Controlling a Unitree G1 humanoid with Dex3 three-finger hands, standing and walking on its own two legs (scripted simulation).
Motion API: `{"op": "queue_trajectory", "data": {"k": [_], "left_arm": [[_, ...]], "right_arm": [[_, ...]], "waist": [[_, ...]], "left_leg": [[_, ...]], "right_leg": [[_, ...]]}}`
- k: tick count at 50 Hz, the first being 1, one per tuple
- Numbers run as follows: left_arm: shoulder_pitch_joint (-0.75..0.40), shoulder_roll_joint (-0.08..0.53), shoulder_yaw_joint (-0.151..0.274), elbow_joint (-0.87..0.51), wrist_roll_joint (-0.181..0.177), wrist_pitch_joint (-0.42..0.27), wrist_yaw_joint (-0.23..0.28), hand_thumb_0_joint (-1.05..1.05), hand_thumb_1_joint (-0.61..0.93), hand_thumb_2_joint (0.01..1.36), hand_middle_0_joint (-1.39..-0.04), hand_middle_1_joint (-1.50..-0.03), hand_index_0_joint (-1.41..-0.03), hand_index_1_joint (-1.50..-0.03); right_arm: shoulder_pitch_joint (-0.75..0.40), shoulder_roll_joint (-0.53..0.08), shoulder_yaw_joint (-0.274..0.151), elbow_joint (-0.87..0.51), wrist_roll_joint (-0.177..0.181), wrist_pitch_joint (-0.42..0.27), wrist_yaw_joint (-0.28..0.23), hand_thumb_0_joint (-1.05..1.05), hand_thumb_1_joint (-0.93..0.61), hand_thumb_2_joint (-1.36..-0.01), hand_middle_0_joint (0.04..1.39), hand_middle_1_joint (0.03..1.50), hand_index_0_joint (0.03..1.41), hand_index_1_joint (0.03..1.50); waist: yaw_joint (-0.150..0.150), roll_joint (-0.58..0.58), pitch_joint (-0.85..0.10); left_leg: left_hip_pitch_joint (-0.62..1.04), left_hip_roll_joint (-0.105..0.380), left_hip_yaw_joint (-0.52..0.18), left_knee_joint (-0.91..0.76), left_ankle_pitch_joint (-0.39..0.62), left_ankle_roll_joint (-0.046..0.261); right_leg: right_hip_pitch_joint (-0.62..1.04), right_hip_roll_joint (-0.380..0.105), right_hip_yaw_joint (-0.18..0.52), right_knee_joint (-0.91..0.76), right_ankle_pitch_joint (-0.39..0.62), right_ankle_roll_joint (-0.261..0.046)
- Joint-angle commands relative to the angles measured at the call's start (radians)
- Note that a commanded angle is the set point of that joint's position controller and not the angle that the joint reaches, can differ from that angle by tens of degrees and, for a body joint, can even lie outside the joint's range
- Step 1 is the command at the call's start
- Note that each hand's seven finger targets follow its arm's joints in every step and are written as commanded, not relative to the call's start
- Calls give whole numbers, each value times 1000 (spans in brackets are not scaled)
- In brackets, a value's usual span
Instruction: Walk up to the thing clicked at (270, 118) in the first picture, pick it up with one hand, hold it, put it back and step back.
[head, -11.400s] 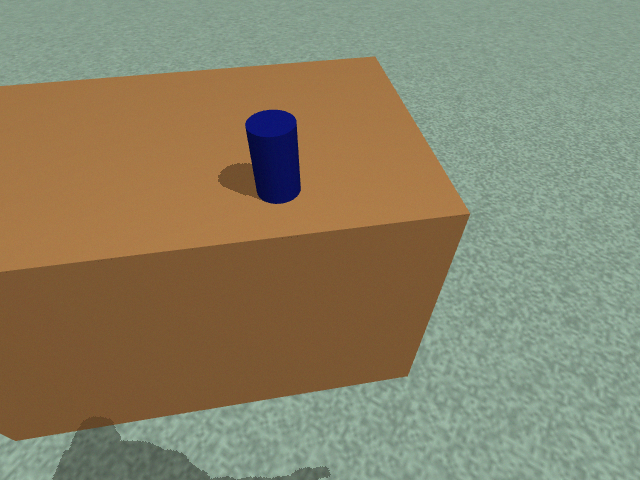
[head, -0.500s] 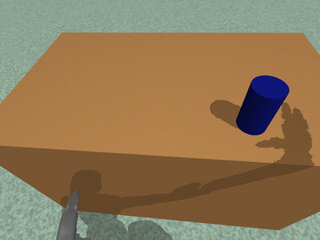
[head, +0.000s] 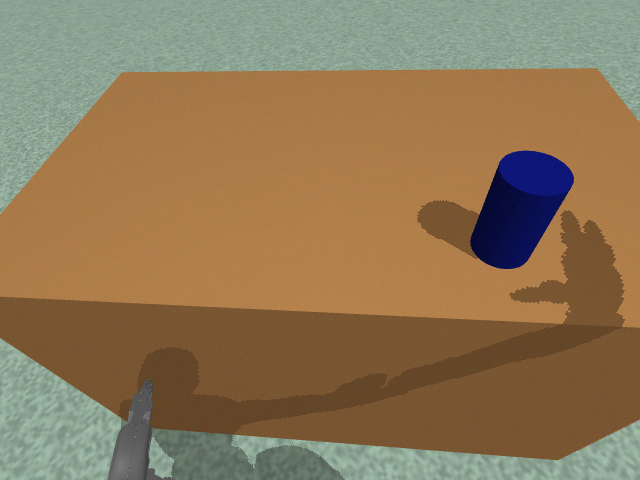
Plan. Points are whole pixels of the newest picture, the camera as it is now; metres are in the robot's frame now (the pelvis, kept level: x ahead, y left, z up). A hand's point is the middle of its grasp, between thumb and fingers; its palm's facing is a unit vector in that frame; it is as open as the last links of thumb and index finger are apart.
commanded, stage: approach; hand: right
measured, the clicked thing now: (515, 213) +0.48 -0.23 +0.07
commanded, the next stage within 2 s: close in in 0.22 s
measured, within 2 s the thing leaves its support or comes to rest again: neither
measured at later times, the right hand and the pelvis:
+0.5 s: hand (574, 237) +0.43 -0.29 +0.07, palm faces +0.20 +0.98 +0.05, open 17.0 cm; pelvis -0.02 +0.00 -0.02, yaw +2 degrees
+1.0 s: hand (538, 227) +0.44 -0.24 +0.08, palm faces +0.24 +0.97 +0.04, open 17.4 cm; pelvis -0.03 +0.01 -0.03, yaw +2 degrees
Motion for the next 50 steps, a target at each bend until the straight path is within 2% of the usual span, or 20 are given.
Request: {"op": "queue_trajectory", "data": {"k": [1,2,4,5,8,11,14,17,20,23,24,25,26,29,32,34,36,44,47,50], "left_arm": [[28,155,81,-134,6,-53,6,0,-607,76,-58,-39,-33,-65],[-6,122,44,-150,4,-58,-1,0,-605,75,-60,-42,-36,-66],[-28,135,71,-156,6,-69,-2,0,-604,73,-60,-41,-37,-65],[-42,117,45,-167,7,-75,-6,0,-600,73,-61,-44,-40,-66],[-10,157,90,-169,10,-81,-8,0,-590,69,-62,-45,-43,-64],[56,129,70,-149,16,-77,-18,0,-585,69,-61,-45,-43,-63],[58,159,110,-176,17,-61,-27,0,-581,70,-60,-46,-42,-64],[33,143,117,-161,29,-43,-47,0,-594,71,-58,-44,-41,-62],[-37,132,110,-260,37,-35,-67,0,-588,68,-57,-43,-42,-59],[-57,35,26,-305,39,-18,-94,0,-582,68,-58,-47,-45,-62],[-74,70,56,-347,38,-17,-92,0,-590,73,-58,-47,-43,-63],[-59,147,122,-367,36,-11,-85,0,-596,76,-61,-45,-44,-63],[-9,192,162,-339,41,0,-81,0,-599,78,-59,-43,-41,-63],[87,130,145,-222,34,33,-103,0,-593,73,-61,-49,-45,-65],[-33,129,139,-351,22,35,-106,0,-606,80,-62,-46,-43,-66],[-29,150,170,-396,16,35,-109,0,-598,75,-60,-45,-42,-64],[59,81,118,-331,12,47,-126,0,-590,72,-61,-48,-45,-65],[143,96,178,-374,7,61,-161,0,-565,57,-58,-50,-49,-59],[82,125,205,-442,10,56,-165,0,-573,63,-55,-46,-43,-59],[28,68,141,-426,11,58,-170,0,-611,109,-59,-35,-24,-72]], "right_arm": [[-299,-289,15,-142,30,-36,-9,0,375,-24,92,27,80,26],[-305,-257,35,-152,32,-40,-11,0,363,-27,93,27,81,26],[-305,-196,68,-129,31,-56,-18,0,369,-28,92,27,81,26],[-323,-166,94,-143,38,-70,-16,0,377,-32,89,28,80,28],[-340,-126,109,-157,47,-113,-31,0,376,-34,88,29,78,29],[-433,-148,84,-300,61,-175,-61,0,381,-40,83,31,75,31],[-367,-186,21,-250,55,-216,-118,0,371,-37,84,30,75,29],[-366,-150,23,-203,27,-254,-189,0,397,-4,97,20,82,20],[-483,-178,-3,-324,-10,-321,-264,0,430,-4,90,24,78,24],[-389,29,94,-247,-27,-336,-307,0,456,-15,80,30,70,30],[-423,17,86,-299,-24,-347,-319,0,461,-14,79,30,70,30],[-452,-70,43,-394,-26,-352,-335,0,468,-24,75,34,69,34],[-466,-122,16,-419,-29,-349,-349,0,491,-23,71,36,65,36],[-349,102,121,-282,-20,-309,-367,0,471,-29,69,36,62,36],[-413,93,119,-352,-32,-309,-398,0,479,-32,69,38,64,38],[-417,165,160,-333,-32,-300,-405,0,507,-27,66,38,64,38],[-308,240,183,-198,-38,-279,-412,0,499,-32,64,40,63,40],[-471,155,156,-353,-54,-287,-442,0,505,-32,59,42,56,42],[-547,143,147,-424,-57,-288,-471,0,533,-27,56,43,53,43],[-579,198,184,-409,-68,-285,-496,0,451,-78,48,53,47,53]], "waist": [[15,-147,-192],[10,-136,-163],[26,-100,-158],[34,-93,-147],[49,-88,-214],[43,-148,-354],[34,-131,-333],[16,-159,-269],[-10,-248,-415],[-6,-207,-449],[2,-201,-529],[-7,-251,-635],[-5,-295,-627],[27,-234,-415],[33,-133,-415],[64,-87,-383],[53,-43,-274],[50,-118,-294],[44,-134,-398],[21,-152,-391]], "left_leg": [[128,-32,16,-52,231,46],[117,-31,15,-51,225,43],[96,-27,8,-49,197,39],[78,-30,14,-42,178,39],[55,-28,8,-23,172,36],[69,-22,3,17,227,33],[44,-26,7,44,233,32],[7,-24,-4,69,179,40],[34,-30,-13,99,179,48],[72,-40,-6,129,224,44],[87,-39,-8,132,260,41],[101,-40,-6,143,290,42],[92,-37,-9,141,308,43],[12,-46,8,121,253,46],[48,-43,10,112,237,39],[24,-46,16,115,232,37],[-4,-44,17,112,207,34],[-48,-25,-12,125,142,32],[-16,-24,-16,135,164,33],[-17,-25,-18,140,124,38]], "right_leg": [[97,37,-38,-97,343,-25],[83,37,-39,-95,327,-29],[70,38,-41,-92,267,-39],[61,33,-34,-92,257,-38],[95,34,-33,-72,236,-38],[145,43,-37,-32,303,-36],[90,45,-32,5,337,-30],[-25,47,-42,22,275,-24],[6,41,-43,54,295,-12],[-10,38,-43,82,371,-11],[23,36,-43,99,414,-14],[103,30,-40,110,494,-9],[132,31,-43,115,539,-5],[83,23,-33,81,516,0],[25,21,-41,62,398,-16],[44,17,-38,53,384,-18],[-8,23,-41,47,348,-25],[-24,37,-68,58,195,-33],[0,40,-67,77,209,-35],[-38,40,-64,80,177,-33]]}}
